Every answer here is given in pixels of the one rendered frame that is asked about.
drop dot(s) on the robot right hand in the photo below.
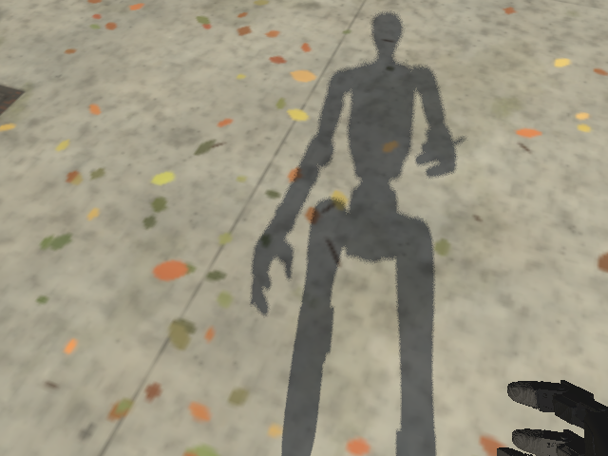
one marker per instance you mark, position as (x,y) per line
(572,404)

